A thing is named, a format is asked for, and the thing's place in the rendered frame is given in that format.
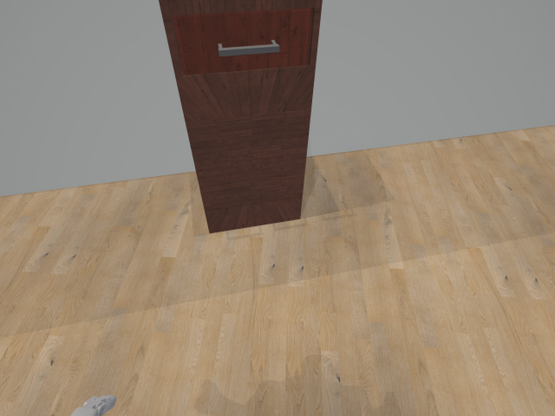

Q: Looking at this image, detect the handle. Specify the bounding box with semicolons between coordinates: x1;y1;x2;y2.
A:
218;40;279;56

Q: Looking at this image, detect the cabinet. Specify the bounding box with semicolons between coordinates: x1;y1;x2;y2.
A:
159;0;323;233

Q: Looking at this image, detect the left robot hand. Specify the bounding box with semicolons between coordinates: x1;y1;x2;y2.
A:
70;395;116;416

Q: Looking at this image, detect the drawer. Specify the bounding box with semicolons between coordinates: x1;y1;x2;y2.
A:
173;8;313;75

